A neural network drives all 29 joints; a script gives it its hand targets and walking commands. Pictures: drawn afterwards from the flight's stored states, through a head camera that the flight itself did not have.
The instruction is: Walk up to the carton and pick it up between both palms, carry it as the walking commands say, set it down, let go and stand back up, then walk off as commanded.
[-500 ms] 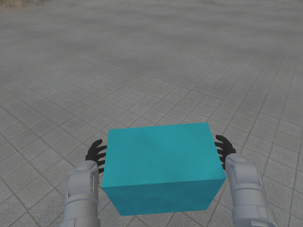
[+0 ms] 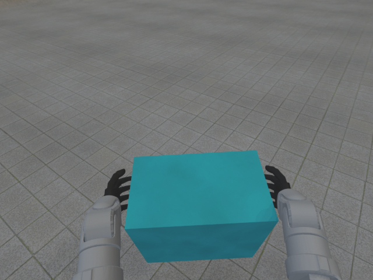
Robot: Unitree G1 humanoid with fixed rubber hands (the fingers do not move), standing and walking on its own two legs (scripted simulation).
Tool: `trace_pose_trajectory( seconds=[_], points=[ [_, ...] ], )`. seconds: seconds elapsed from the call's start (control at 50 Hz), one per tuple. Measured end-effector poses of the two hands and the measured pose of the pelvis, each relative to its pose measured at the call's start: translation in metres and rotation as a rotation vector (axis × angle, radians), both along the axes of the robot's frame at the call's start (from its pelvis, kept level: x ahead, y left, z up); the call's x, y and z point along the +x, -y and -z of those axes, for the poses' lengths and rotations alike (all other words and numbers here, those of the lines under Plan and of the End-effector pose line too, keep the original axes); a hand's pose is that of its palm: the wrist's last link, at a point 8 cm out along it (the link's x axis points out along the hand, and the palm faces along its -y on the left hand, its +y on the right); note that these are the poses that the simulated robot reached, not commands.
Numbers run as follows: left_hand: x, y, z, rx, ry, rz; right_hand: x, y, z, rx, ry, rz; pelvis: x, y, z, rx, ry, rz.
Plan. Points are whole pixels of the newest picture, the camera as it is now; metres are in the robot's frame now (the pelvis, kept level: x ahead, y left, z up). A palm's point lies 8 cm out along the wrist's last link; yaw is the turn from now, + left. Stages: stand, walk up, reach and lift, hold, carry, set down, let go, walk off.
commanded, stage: reach and lift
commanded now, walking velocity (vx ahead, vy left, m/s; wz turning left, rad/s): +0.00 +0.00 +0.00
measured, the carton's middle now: (197, 211) +0.33 -0.01 -0.03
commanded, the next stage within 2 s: hold in 0.50 s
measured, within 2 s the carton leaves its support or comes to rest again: neither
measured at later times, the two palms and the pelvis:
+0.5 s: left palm (111, 205) +0.29 +0.18 +0.06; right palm (283, 201) +0.30 -0.19 +0.05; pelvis +0.00 +0.00 +0.00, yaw +0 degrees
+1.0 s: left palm (111, 208) +0.28 +0.18 +0.05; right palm (284, 204) +0.29 -0.19 +0.05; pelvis +0.00 +0.00 +0.00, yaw +0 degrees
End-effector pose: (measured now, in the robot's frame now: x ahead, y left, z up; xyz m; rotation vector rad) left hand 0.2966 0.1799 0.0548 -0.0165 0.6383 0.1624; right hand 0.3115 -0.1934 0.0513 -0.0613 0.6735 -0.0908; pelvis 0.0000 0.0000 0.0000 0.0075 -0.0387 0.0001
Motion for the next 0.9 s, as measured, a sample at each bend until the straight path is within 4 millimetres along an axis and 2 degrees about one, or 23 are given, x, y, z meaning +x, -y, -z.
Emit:
trace_pose_trajectory(
  seconds=[0.36,0.9],
  points=[
    [-0.009,-0.002,-0.001,0.001,0.005,-0.004,-0.012,-0.003,0.002,-0.01,0.0,0.002,-0.003,-0.001,0.0,-0.002,0.015,0.0],
    [-0.014,-0.001,0.0,-0.005,0.01,-0.004,-0.019,-0.002,0.0,-0.017,0.006,0.01,-0.004,-0.001,-0.001,-0.002,0.024,0.0]
  ],
)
